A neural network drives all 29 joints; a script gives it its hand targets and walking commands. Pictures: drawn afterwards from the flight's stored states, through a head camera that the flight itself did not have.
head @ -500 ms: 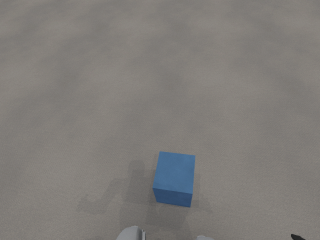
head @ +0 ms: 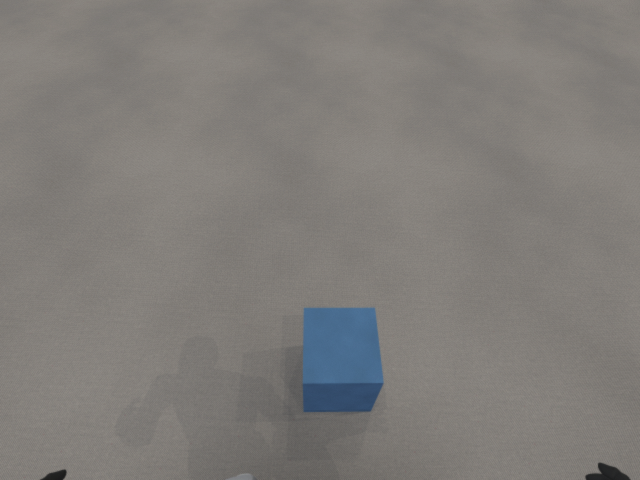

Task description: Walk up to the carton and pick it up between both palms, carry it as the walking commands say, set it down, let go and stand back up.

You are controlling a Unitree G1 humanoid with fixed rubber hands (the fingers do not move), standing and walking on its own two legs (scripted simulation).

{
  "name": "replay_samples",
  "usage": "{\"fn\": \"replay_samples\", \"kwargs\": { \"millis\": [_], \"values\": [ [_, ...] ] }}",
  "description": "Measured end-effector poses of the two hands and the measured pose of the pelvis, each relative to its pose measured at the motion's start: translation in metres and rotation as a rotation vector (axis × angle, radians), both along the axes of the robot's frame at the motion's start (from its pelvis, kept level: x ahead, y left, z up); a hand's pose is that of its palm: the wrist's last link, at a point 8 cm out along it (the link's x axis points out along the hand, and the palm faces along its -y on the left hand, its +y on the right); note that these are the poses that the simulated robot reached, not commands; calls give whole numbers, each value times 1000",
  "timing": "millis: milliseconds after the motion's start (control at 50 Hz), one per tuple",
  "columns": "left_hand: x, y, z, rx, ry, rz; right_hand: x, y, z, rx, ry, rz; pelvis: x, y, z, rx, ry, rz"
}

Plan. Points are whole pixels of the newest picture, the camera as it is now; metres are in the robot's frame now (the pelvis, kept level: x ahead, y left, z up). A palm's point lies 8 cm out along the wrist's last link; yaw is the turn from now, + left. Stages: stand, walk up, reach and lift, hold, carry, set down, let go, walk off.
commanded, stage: walk up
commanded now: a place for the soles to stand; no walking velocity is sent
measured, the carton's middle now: (338, 361) +0.52 -0.05 -0.62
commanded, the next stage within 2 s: none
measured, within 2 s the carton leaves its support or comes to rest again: neither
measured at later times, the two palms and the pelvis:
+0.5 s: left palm out of the picture +0.14 +0.32 -0.08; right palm out of the picture +0.02 -0.36 -0.07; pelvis +0.00 -0.01 +0.01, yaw -7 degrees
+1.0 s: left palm (87, 441) +0.19 +0.29 -0.06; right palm out of the picture +0.09 -0.35 -0.06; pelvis +0.02 -0.01 +0.03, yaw -7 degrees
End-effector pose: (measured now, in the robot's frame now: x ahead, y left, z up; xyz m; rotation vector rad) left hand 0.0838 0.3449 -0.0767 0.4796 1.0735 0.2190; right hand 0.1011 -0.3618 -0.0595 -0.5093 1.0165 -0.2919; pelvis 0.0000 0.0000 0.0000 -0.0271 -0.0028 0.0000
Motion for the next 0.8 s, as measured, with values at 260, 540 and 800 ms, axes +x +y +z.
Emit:
{"fn": "replay_samples", "kwargs": {
  "millis": [260, 540, 800],
  "values": [
    [57, 0, 3, -63, -56, -86, -54, 28, 7, -1, 12, -90, -2, 19, 10, 14, -31, -86],
    [60, -36, 0, -53, -14, -103, -76, 4, -11, 66, 72, -154, 3, -9, 10, 27, -18, -120],
    [104, -61, 16, -90, -68, -112, -22, 12, -7, 125, 8, -123, 15, -13, 25, 39, -14, -117]
  ]
}}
